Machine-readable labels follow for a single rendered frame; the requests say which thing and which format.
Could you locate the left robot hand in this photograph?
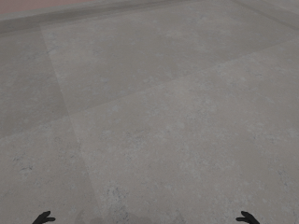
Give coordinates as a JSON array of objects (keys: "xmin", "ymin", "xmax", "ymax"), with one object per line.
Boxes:
[{"xmin": 32, "ymin": 211, "xmax": 56, "ymax": 224}]

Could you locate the right robot hand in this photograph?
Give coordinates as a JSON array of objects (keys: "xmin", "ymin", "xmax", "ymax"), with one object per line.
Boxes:
[{"xmin": 235, "ymin": 211, "xmax": 260, "ymax": 224}]

